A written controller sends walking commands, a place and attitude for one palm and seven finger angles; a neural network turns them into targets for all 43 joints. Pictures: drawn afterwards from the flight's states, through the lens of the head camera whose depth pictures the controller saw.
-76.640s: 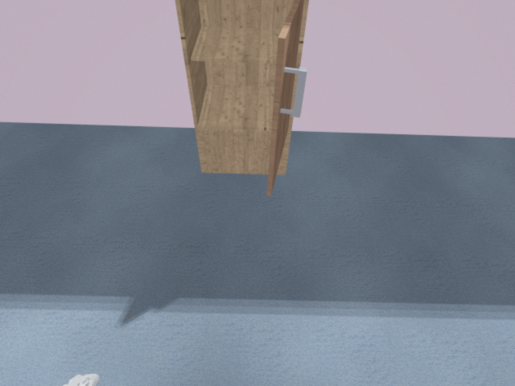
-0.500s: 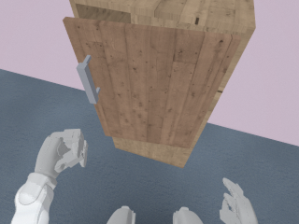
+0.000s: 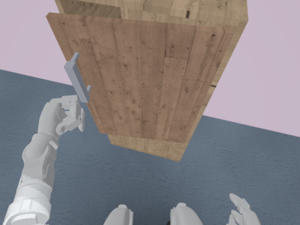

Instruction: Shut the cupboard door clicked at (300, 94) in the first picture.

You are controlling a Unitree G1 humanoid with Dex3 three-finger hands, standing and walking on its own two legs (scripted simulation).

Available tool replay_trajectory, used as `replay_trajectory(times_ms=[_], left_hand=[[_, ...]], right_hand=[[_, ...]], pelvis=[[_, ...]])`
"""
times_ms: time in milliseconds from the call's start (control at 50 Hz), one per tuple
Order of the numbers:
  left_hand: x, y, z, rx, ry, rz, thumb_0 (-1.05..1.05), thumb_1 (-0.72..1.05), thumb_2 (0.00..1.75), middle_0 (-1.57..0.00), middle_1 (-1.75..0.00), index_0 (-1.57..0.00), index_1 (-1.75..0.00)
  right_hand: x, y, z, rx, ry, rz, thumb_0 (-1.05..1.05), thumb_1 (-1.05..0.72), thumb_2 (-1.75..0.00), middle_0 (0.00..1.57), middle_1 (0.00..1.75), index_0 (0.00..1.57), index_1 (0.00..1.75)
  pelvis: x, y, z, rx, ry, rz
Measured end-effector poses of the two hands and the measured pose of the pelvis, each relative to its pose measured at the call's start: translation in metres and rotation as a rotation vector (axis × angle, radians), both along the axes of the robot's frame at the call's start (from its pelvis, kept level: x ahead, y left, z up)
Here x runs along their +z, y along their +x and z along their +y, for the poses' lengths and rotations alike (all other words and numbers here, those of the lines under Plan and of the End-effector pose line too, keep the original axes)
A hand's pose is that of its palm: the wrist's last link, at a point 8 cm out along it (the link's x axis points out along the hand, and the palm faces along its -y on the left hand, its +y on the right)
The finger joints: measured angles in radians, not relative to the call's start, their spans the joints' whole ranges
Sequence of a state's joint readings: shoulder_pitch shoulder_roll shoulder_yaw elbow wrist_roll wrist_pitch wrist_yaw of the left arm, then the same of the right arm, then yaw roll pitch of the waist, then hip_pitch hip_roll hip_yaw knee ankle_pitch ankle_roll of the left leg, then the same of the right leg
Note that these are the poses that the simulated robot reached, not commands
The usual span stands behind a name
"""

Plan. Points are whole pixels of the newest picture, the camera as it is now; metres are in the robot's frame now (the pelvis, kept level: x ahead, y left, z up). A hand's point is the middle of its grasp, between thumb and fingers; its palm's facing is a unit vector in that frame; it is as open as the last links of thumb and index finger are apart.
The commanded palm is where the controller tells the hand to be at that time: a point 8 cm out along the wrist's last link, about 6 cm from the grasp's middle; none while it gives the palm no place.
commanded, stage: bring the fist close to the handle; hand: left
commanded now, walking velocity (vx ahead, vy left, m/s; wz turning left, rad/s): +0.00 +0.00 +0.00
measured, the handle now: (81, 78) +0.51 +0.22 +0.06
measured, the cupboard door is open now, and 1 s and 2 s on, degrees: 8 7 0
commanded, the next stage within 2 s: push the door shut along its arc in 0.62 s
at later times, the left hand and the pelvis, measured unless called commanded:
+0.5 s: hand (81, 105) +0.41 +0.20 +0.06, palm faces -0.09 -1.00 -0.02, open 3.1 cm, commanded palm +0.38 +0.25 +0.06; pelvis +0.00 +0.00 +0.00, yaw -1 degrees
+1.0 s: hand (83, 97) +0.43 +0.20 +0.07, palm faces -0.16 -0.99 -0.02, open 3.1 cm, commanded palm +0.43 +0.25 +0.06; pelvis -0.01 +0.00 -0.01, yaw -1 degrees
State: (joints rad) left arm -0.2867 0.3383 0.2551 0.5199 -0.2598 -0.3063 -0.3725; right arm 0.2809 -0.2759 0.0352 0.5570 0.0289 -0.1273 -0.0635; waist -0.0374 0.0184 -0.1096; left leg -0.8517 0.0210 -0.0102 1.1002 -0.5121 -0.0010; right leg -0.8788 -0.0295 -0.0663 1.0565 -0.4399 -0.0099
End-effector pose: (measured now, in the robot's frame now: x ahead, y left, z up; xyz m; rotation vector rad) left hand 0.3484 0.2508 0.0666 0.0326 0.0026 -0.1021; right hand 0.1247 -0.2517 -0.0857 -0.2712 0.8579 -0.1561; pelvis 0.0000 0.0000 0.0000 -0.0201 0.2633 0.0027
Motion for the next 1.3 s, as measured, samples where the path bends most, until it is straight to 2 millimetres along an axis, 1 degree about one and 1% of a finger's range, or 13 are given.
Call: replay_trajectory(times_ms=[100,180,280,360,440,540,700,820,900,1020,1140,1300], left_hand=[[0.000,0.021,-0.003,-0.002,-0.001,0.012,0.01,0.90,0.90,-1.30,-1.50,-1.30,-1.50],[0.000,0.034,-0.005,0.004,-0.001,0.015,0.02,0.90,0.90,-1.30,-1.50,-1.30,-1.50],[0.001,0.049,-0.001,0.020,-0.005,0.014,0.02,0.89,0.90,-1.30,-1.50,-1.30,-1.50],[0.002,0.052,0.004,0.015,-0.003,0.011,0.02,0.90,0.90,-1.30,-1.50,-1.29,-1.50],[0.002,0.046,0.004,0.004,-0.005,0.011,0.01,0.90,0.90,-1.30,-1.50,-1.29,-1.50],[-0.003,0.041,0.005,0.014,-0.013,0.019,0.01,0.90,0.90,-1.30,-1.50,-1.30,-1.50],[0.000,0.039,0.001,0.001,-0.012,-0.003,0.02,0.90,0.90,-1.30,-1.50,-1.30,-1.50],[-0.001,0.044,0.002,-0.001,-0.010,0.012,0.02,0.89,0.90,-1.30,-1.50,-1.30,-1.50],[-0.001,0.056,0.004,-0.022,-0.004,0.014,0.02,0.89,0.90,-1.30,-1.50,-1.30,-1.50],[0.003,0.074,0.005,-0.066,-0.008,0.011,0.02,0.89,0.90,-1.30,-1.50,-1.31,-1.50],[0.003,0.089,0.006,-0.087,-0.008,0.019,0.02,0.89,0.90,-1.30,-1.50,-1.33,-1.50],[0.001,0.108,0.002,-0.119,-0.001,0.031,0.02,0.89,0.90,-1.30,-1.50,-1.33,-1.50]], right_hand=[[-0.005,-0.010,-0.004,-0.017,0.005,0.044,0.01,-0.90,-0.90,0.21,0.30,0.21,0.30],[-0.009,-0.020,-0.007,-0.037,0.007,0.080,0.01,-0.90,-0.90,0.21,0.30,0.21,0.30],[-0.014,-0.034,-0.012,-0.062,0.003,0.130,0.01,-0.90,-0.90,0.21,0.30,0.21,0.29],[-0.014,-0.044,-0.015,-0.086,0.004,0.160,0.01,-0.90,-0.90,0.21,0.30,0.21,0.29],[-0.013,-0.050,-0.016,-0.097,0.007,0.178,0.01,-0.90,-0.90,0.21,0.30,0.21,0.29],[-0.011,-0.049,-0.016,-0.090,-0.002,0.184,0.01,-0.90,-0.90,0.21,0.30,0.21,0.29],[-0.008,-0.033,-0.011,-0.072,-0.004,0.138,0.01,-0.90,-0.90,0.21,0.30,0.20,0.29],[-0.007,-0.024,-0.006,-0.053,-0.001,0.114,0.00,-0.90,-0.90,0.21,0.30,0.21,0.29],[-0.010,-0.026,-0.005,-0.047,-0.012,0.124,0.00,-0.90,-0.90,0.21,0.30,0.21,0.29],[-0.018,-0.041,-0.007,-0.063,-0.022,0.174,0.00,-0.90,-0.90,0.21,0.30,0.21,0.30],[-0.024,-0.065,-0.010,-0.088,-0.034,0.244,0.00,-0.90,-0.90,0.21,0.30,0.21,0.29],[-0.027,-0.095,-0.012,-0.119,-0.053,0.327,0.00,-0.90,-0.90,0.21,0.30,0.21,0.29]], pelvis=[[0.000,0.000,-0.002,-0.005,0.005,0.014],[-0.001,0.000,-0.003,-0.009,0.007,0.024],[-0.002,0.000,-0.005,-0.016,0.008,0.036],[-0.002,0.000,-0.005,-0.023,0.009,0.042],[0.001,0.002,-0.004,-0.026,0.010,0.042],[0.001,0.001,-0.004,-0.021,0.008,0.038],[0.002,-0.001,-0.001,-0.015,0.004,0.029],[0.000,-0.003,0.000,-0.012,0.002,0.029],[-0.003,-0.005,0.000,-0.007,-0.003,0.037],[-0.008,-0.007,0.002,-0.008,-0.007,0.058],[-0.012,-0.009,0.004,-0.007,-0.012,0.081],[-0.017,-0.013,0.007,-0.004,-0.020,0.105]])
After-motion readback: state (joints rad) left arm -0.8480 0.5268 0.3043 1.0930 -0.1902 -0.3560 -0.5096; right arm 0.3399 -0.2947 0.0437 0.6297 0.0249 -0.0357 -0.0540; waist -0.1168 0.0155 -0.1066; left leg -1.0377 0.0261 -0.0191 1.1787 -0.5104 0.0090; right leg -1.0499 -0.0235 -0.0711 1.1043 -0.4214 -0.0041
